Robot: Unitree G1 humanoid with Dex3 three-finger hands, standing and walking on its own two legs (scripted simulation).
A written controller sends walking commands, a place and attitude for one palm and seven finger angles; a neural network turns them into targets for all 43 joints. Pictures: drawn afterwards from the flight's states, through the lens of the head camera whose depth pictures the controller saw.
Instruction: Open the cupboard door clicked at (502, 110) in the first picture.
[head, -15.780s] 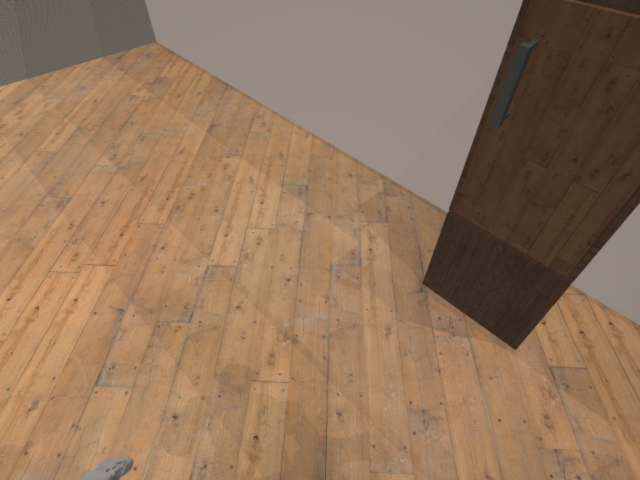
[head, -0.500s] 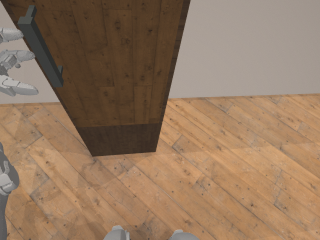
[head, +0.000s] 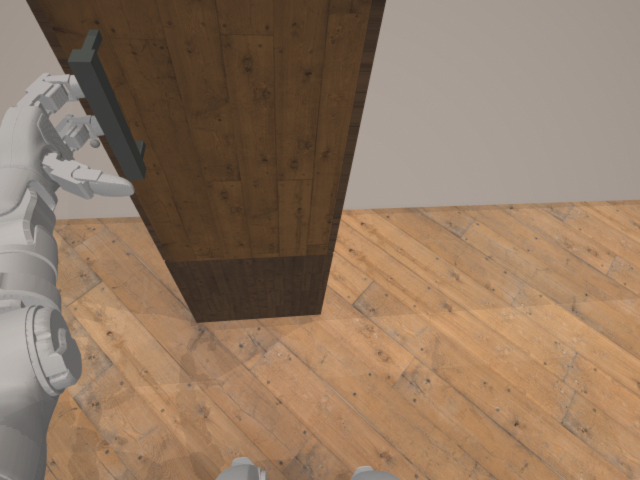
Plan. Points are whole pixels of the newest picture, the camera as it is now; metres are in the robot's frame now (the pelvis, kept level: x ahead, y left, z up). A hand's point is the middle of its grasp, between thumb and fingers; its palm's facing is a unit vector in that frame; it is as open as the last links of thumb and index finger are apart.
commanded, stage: slide the fingers in behind the handle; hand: left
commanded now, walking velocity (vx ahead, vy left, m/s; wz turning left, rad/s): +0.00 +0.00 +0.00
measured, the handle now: (117, 112) +0.55 +0.23 +0.12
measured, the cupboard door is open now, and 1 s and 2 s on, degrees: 0 0 0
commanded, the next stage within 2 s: close the thumb around the handle in 0.92 s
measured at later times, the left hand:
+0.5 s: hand (131, 135) +0.50 +0.20 +0.13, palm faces +0.04 -1.00 +0.00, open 13.9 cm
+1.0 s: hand (132, 136) +0.50 +0.20 +0.13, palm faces +0.04 -1.00 +0.01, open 13.9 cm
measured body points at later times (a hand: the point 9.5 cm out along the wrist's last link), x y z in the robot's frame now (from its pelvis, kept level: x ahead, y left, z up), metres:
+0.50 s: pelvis -0.01 -0.01 +0.00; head +0.09 +0.00 +0.44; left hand +0.49 +0.25 +0.13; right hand -0.02 -0.28 -0.11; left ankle +0.02 +0.09 -0.70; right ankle -0.02 -0.12 -0.70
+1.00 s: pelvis +0.01 -0.01 +0.00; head +0.09 +0.00 +0.44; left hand +0.49 +0.25 +0.13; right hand +0.02 -0.28 -0.11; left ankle +0.02 +0.10 -0.70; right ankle -0.02 -0.12 -0.70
